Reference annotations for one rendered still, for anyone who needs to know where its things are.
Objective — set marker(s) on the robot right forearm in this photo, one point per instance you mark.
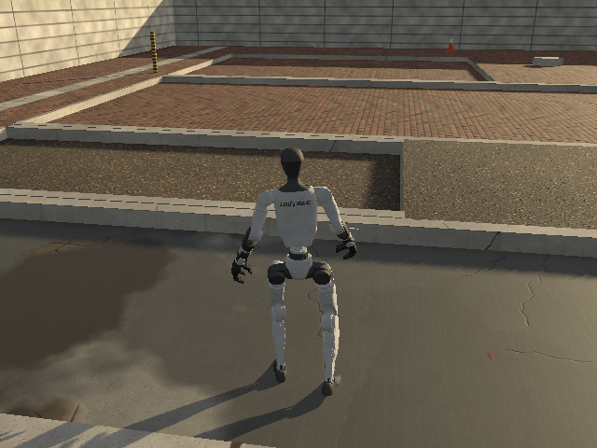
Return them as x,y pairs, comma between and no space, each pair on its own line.
346,236

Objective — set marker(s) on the robot left forearm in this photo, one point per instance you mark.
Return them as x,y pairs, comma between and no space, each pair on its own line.
245,249

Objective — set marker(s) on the robot right hand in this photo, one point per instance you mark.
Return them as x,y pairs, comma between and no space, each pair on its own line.
351,248

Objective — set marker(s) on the right robot upper arm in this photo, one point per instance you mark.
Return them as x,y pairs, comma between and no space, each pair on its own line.
324,195

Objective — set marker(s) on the left robot foot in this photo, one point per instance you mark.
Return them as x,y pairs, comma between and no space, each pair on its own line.
281,374

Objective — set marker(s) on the robot left thigh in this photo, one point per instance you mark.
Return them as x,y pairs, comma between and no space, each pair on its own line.
276,282

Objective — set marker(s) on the robot left hand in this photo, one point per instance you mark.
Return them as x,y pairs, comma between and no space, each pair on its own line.
236,269

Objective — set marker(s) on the left robot upper arm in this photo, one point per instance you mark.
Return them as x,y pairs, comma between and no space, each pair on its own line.
265,199

